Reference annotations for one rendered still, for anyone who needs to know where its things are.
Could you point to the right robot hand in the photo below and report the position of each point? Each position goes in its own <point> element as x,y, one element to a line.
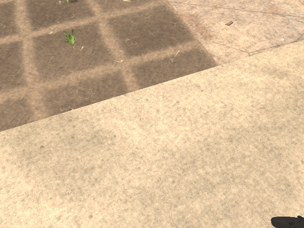
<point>288,222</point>

